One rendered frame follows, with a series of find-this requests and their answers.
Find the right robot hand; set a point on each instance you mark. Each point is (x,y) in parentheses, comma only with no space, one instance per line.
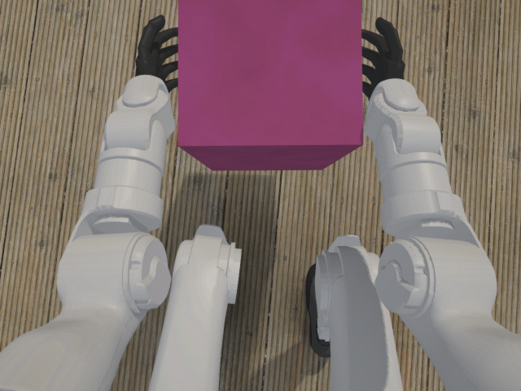
(387,61)

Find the left robot upper arm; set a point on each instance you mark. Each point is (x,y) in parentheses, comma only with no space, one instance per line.
(106,283)

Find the robot shin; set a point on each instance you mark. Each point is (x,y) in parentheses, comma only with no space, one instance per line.
(184,250)
(343,240)

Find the carton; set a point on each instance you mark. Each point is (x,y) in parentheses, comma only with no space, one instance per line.
(269,84)

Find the left robot shin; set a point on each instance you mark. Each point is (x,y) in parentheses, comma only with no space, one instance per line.
(184,250)

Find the left robot hand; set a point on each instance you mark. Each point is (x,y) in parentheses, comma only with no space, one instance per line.
(151,57)

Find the right robot shin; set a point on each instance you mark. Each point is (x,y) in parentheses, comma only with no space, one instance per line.
(343,240)

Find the right robot forearm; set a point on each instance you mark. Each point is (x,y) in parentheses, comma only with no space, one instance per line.
(417,196)

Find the right robot upper arm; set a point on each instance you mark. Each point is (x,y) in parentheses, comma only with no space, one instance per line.
(444,291)

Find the left robot forearm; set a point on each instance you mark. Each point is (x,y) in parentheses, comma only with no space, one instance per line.
(126,194)

